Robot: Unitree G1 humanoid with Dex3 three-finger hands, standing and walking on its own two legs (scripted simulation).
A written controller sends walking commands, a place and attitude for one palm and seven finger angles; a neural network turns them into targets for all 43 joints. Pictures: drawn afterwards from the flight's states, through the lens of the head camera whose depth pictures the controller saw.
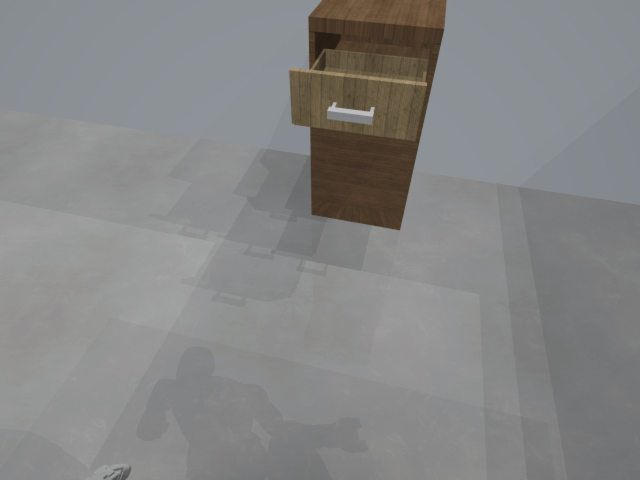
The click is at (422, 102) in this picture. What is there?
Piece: drawer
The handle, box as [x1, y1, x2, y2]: [327, 102, 374, 124]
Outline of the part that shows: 327,110 327,118 371,124 374,107 371,107 370,111 368,112 337,108 336,103 333,102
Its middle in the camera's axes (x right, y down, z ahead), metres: +0.08 -0.35 +1.05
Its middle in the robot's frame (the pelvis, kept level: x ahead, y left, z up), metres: +1.02 -0.03 -0.05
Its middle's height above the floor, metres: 0.72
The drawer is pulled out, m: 0.29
